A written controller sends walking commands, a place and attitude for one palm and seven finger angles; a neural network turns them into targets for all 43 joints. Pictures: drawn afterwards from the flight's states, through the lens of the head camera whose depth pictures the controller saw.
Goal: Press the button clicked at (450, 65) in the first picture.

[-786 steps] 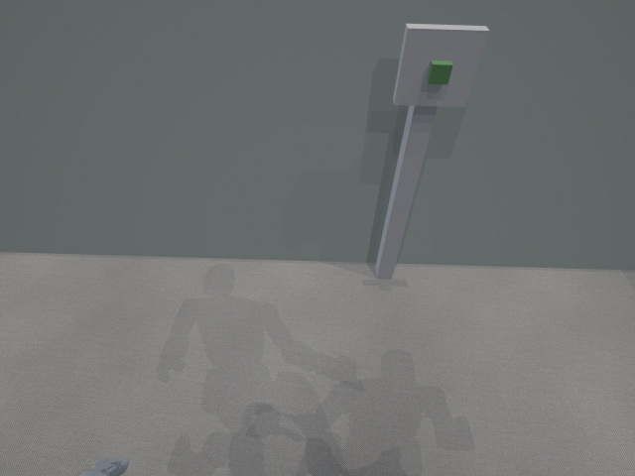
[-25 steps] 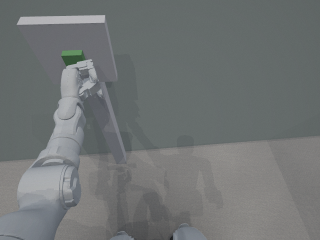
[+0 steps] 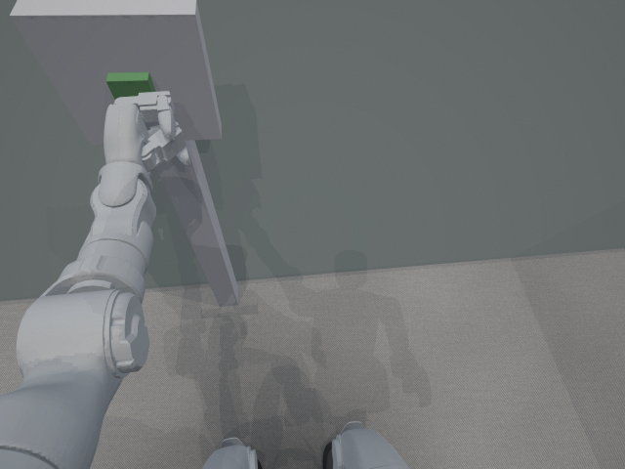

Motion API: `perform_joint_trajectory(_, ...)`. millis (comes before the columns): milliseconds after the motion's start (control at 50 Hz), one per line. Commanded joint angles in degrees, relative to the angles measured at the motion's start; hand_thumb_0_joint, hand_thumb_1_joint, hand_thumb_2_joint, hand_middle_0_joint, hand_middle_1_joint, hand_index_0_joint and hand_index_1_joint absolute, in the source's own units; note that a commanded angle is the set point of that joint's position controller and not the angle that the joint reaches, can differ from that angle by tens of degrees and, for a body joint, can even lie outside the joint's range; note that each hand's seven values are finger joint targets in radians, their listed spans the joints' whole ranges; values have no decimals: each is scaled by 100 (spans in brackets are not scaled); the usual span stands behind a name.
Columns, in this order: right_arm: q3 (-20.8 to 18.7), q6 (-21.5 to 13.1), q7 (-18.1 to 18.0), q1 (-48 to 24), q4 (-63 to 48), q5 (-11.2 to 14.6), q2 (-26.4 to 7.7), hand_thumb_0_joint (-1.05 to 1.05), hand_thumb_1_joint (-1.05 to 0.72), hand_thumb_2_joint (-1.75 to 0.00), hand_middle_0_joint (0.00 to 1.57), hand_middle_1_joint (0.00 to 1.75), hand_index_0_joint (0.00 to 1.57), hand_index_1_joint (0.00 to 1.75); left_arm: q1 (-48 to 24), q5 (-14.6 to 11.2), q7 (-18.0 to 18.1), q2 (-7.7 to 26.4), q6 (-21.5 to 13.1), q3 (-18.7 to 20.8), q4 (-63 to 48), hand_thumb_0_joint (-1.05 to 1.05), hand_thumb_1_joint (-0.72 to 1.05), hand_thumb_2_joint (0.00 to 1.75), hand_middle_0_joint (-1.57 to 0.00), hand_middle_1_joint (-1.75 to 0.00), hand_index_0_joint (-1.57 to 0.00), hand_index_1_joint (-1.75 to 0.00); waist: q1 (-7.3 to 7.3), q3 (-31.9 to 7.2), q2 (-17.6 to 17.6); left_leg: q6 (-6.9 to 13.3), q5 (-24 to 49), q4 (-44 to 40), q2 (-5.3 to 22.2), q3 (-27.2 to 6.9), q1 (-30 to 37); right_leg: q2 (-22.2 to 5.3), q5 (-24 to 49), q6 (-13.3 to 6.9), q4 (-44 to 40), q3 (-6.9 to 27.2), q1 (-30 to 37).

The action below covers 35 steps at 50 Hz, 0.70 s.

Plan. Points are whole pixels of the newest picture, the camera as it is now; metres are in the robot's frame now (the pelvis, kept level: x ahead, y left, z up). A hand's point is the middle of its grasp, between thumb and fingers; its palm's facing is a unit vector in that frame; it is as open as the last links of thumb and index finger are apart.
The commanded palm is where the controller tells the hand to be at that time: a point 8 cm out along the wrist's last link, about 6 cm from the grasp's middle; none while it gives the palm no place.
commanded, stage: hold the button down briefly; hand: left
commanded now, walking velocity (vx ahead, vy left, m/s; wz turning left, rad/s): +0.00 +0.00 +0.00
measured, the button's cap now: (135, 88) +0.56 +0.16 +0.13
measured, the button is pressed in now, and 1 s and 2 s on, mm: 7 0 0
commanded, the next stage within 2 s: pull the fist back off the button in 0.08 s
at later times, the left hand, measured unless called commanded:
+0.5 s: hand (180, 144) +0.50 +0.11 +0.10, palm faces +0.00 -1.00 -0.01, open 3.3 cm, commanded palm +0.47 +0.17 +0.10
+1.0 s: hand (163, 197) +0.42 +0.13 +0.10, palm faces +0.00 -1.00 +0.00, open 3.1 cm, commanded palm +0.40 +0.18 +0.10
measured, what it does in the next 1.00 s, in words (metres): stands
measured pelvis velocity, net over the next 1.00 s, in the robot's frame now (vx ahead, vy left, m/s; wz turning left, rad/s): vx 0.03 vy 0.00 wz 0.00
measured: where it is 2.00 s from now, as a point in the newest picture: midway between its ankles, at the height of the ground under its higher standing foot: outside the picture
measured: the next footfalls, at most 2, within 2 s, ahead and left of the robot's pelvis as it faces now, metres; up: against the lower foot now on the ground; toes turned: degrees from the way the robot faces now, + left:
none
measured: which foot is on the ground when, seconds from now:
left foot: down 0.00-1.00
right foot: down 0.00-1.00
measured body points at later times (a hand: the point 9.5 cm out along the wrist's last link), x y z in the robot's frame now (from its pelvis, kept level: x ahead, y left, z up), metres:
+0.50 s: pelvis +0.00 +0.00 +0.00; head +0.09 +0.00 +0.44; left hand +0.50 +0.17 +0.10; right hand +0.00 -0.26 -0.11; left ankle +0.02 +0.11 -0.69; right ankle +0.03 -0.11 -0.69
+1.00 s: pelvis +0.03 +0.00 +0.02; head +0.07 +0.00 +0.46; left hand +0.42 +0.18 +0.10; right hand +0.14 -0.25 -0.09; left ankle +0.02 +0.11 -0.69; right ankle +0.03 -0.11 -0.69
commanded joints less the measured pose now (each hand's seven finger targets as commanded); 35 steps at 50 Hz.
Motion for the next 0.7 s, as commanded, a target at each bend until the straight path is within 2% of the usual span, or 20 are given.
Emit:
perform_joint_trajectory(0, -315, -150, -50, 874, -281, -23, -955, 0, -90, -90, 20, 30, 20, 30, -3601, -79, 130, 1369, -283, 96, -1366, 0, 90, 90, -130, -150, -130, -150, -311, -2401, 303, 99, 545, -631, -240, -435, 1491, 238, 595, 81, -698, 388, 744)
perform_joint_trajectory(20, -315, -164, -39, 852, -301, -22, -946, 0, -90, -90, 20, 30, 20, 30, -3625, -81, 123, 1266, -291, 9, -1420, 0, 90, 90, -130, -150, -130, -150, -301, -2431, 470, 89, 497, -625, -239, -430, 1549, 234, 520, 74, -707, 386, 657)
perform_joint_trajectory(60, -321, -186, -32, 886, -292, -51, -951, 0, -90, -90, 20, 30, 20, 30, -3679, -93, 144, 1148, -313, -32, -1428, 0, 90, 90, -130, -150, -130, -150, -337, -2499, 412, 91, 545, -620, -234, -478, 1636, 246, 525, 64, -677, 351, 604)
perform_joint_trajectory(100, -323, -192, -26, 897, -284, -45, -974, 0, -90, -90, 20, 30, 20, 30, -3681, -84, 179, 1288, -325, 51, -1412, 0, 90, 90, -130, -150, -130, -150, -313, -2427, 371, 80, 415, -641, -222, -492, 1558, 246, 400, 68, -682, 345, 582)
perform_joint_trajectory(140, -319, -209, -24, 901, -288, -49, -991, 0, -90, -90, 20, 30, 20, 30, -3604, -102, 207, 1367, -308, 136, -1365, 0, 90, 90, -130, -150, -130, -150, -312, -2402, 161, 109, 342, -640, -229, -446, 1408, 250, 390, 89, -737, 382, 723)
perform_joint_trajectory(160, -316, -209, -28, 904, -289, -52, -996, 0, -90, -90, 20, 30, 20, 30, -3660, -89, 211, 1450, -339, 170, -1406, 0, 90, 90, -130, -150, -130, -150, -303, -2417, 289, 105, 371, -643, -234, -459, 1428, 247, 402, 74, -719, 386, 715)
perform_joint_trajectory(180, -309, -215, -24, 912, -294, -51, -985, 0, -90, -90, 20, 30, 20, 30, -3695, -93, 205, 1388, -339, 120, -1439, 0, 90, 90, -130, -150, -130, -150, -308, -2504, 326, 108, 386, -628, -244, -430, 1438, 245, 437, 82, -726, 413, 759)
perform_joint_trajectory(220, -307, -208, -28, 894, -326, -40, -987, 0, -90, -90, 20, 30, 20, 30, -3404, -76, 169, 1501, -314, 224, -1301, 0, 90, 90, -130, -150, -130, -150, -217, -2383, 148, 108, 323, -639, -243, -420, 1267, 246, 399, 70, -724, 407, 851)
perform_joint_trajectory(260, -315, -204, -8, 881, -371, -49, -963, 0, -90, -90, 20, 30, 20, 30, -3240, -104, 140, 1399, -342, 214, -1386, 0, 90, 90, -130, -150, -130, -150, -150, -2452, 275, 102, 426, -668, -246, -413, 1374, 251, 485, 47, -708, 393, 916)
perform_joint_trajectory(280, -319, -192, 3, 837, -416, -32, -947, 0, -90, -90, 20, 30, 20, 30, -3077, -114, 111, 1224, -352, 98, -1437, 0, 90, 90, -130, -150, -130, -150, -108, -2471, 347, 82, 471, -673, -241, -400, 1469, 246, 510, 39, -694, 372, 858)
perform_joint_trajectory(340, -334, -169, 20, 806, -458, -24, -934, 0, -90, -90, 20, 30, 20, 30, -2824, -192, 78, 1152, -335, 116, -1590, 0, 90, 90, -130, -150, -130, -150, -28, -2442, 301, 79, 518, -706, -235, -341, 1504, 253, 575, 44, -726, 368, 968)
perform_joint_trajectory(360, -346, -161, 23, 786, -485, -19, -929, 0, -90, -90, 20, 30, 20, 30, -2687, -222, 74, 1166, -353, 185, -1661, 0, 90, 90, -130, -150, -130, -150, 16, -2505, 238, 85, 586, -695, -237, -339, 1522, 262, 649, 33, -711, 365, 1046)
perform_joint_trajectory(420, -360, -114, 24, 721, -534, 16, -902, 0, -90, -90, 20, 30, 20, 30, -2346, -245, 70, 1080, -314, 162, -1742, 0, 90, 90, -130, -150, -130, -150, 103, -2346, 133, 82, 619, -741, -234, -275, 1467, 258, 752, 42, -738, 366, 1166)
perform_joint_trajectory(440, -359, -106, 22, 713, -556, 21, -891, 0, -90, -90, 20, 30, 20, 30, -2255, -257, 73, 1044, -298, 148, -1803, 0, 90, 90, -130, -150, -130, -150, 121, -2343, 0, 90, 632, -771, -233, -268, 1447, 258, 793, 50, -741, 355, 1255)
perform_joint_trajectory(480, -377, -85, 25, 666, -593, 29, -865, 0, -90, -90, 20, 30, 20, 30, -2010, -269, 77, 995, -320, 171, -1984, 0, 90, 90, -130, -150, -130, -150, 220, -2437, 138, 78, 884, -773, -243, -234, 1593, 247, 1047, 30, -706, 352, 1363)
perform_joint_trajectory(520, -380, -59, 34, 603, -675, 47, -836, 0, -90, -90, 20, 30, 20, 30, -1594, -305, 51, 944, -309, 187, -2138, 0, 90, 90, -130, -150, -130, -150, 353, -2479, 72, 71, 1087, -777, -247, -185, 1612, 256, 1303, 19, -680, 354, 1556)
perform_joint_trajectory(560, -390, -35, 59, 532, -741, 61, -793, 0, -90, -90, 20, 30, 20, 30, -1275, -321, 17, 611, -303, -21, -2273, 0, 90, 90, -130, -150, -130, -150, 382, -2375, 120, 67, 1297, -781, -244, -170, 1778, 269, 1474, -3, -663, 315, 1504)
perform_joint_trajectory(600, -407, -6, 82, 475, -767, 83, -772, 0, -90, -90, 20, 30, 20, 30, -973, -337, -23, 431, -257, -147, -2428, 0, 90, 90, -130, -150, -130, -150, 421, -2285, 91, 55, 1445, -806, -223, -169, 1869, 272, 1598, -7, -666, 282, 1495)
perform_joint_trajectory(660, -451, 29, 92, 365, -895, 124, -744, 0, -90, -90, 20, 30, 20, 30, -496, -471, -65, 169, -193, -272, -3035, 0, 90, 90, -130, -150, -130, -150, 509, -2483, -47, 66, 1833, -811, -224, -140, 2122, 281, 1967, -11, -679, 277, 1757)
perform_joint_trajectory(680, -448, 34, 97, 310, -908, 157, -712, 0, -90, -90, 20, 30, 20, 30, -297, -513, -83, 89, -144, -318, -3162, 0, 90, 90, -130, -150, -130, -150, 557, -2418, -18, 60, 1915, -832, -223, -109, 2143, 274, 2094, -7, -700, 278, 1831)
